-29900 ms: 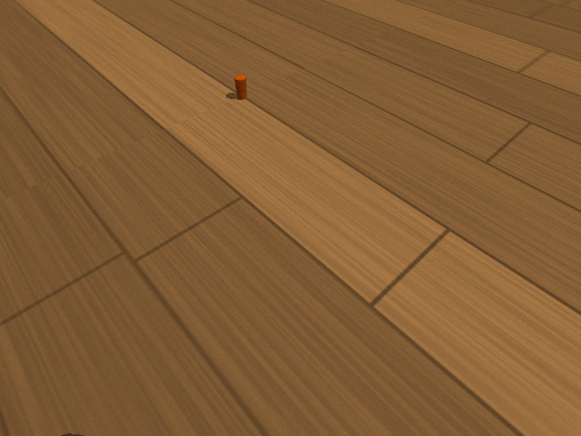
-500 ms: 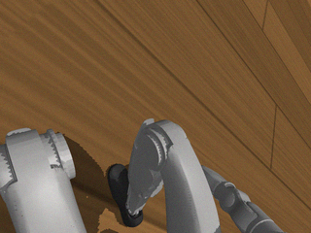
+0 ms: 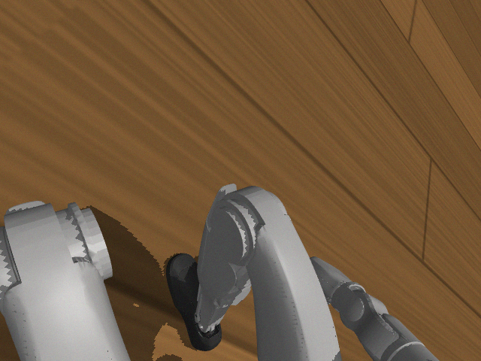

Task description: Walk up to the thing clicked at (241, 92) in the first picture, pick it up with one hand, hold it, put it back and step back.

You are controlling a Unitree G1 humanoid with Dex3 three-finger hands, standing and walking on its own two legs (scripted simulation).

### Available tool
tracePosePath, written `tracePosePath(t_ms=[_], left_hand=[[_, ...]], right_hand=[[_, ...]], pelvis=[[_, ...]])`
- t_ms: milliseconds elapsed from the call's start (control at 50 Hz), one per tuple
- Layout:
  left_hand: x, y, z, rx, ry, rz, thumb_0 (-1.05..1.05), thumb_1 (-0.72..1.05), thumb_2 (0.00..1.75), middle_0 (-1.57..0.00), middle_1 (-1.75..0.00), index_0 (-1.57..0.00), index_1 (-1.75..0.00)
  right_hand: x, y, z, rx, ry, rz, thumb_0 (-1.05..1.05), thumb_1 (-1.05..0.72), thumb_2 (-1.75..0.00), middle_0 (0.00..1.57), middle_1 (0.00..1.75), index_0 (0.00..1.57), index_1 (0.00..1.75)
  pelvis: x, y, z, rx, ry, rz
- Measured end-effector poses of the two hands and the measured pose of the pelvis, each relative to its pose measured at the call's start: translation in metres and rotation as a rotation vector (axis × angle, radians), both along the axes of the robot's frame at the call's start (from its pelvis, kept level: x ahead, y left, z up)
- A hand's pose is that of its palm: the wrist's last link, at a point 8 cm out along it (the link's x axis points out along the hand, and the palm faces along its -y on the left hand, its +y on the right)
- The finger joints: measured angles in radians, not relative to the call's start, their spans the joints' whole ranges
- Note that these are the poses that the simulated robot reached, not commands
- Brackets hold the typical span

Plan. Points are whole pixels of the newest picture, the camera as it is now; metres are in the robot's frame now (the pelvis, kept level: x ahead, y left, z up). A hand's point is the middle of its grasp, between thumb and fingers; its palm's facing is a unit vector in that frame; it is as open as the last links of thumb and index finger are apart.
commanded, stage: settle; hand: left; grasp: from the side
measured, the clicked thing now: out of the picture +0.38 +0.38 -0.21
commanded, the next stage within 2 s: lift in 1.60 s
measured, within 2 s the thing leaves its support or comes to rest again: leaves its support in 0.22 s
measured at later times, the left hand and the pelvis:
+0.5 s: hand out of the picture +0.35 +0.40 -0.10, palm faces +0.59 -0.80 -0.02, open 10.0 cm; pelvis +0.00 +0.00 +0.02, yaw +2 degrees
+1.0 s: hand out of the picture +0.33 +0.40 -0.01, palm faces +0.58 -0.82 -0.04, open 10.0 cm; pelvis +0.02 -0.01 +0.06, yaw +7 degrees
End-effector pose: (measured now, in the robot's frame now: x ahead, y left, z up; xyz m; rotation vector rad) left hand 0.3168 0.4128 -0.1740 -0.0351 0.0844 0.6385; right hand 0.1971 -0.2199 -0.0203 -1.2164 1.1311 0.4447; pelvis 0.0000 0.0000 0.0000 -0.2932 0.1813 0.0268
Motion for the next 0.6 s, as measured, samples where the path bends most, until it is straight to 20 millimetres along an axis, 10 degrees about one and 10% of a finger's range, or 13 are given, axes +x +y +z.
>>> tracePosePath(t_ms=[260,600], left_hand=[[0.002,0.002,0.010,0.026,-0.008,-0.031,0.02,-0.24,0.88,-0.74,-0.95,-0.68,-0.95],[-0.027,0.024,0.097,0.061,-0.037,-0.017,0.02,-0.29,0.95,-0.75,-0.97,-0.70,-0.96]], right_hand=[[-0.005,-0.006,-0.001,-0.001,0.015,-0.054,0.00,-0.88,-0.89,0.21,0.30,0.21,0.30],[0.021,-0.001,-0.003,0.159,-0.098,-0.178,0.01,-0.88,-0.89,0.21,0.30,0.21,0.30]], pelvis=[[0.003,-0.001,0.004,0.005,0.025,0.006],[0.005,-0.005,0.023,0.036,0.138,0.047]])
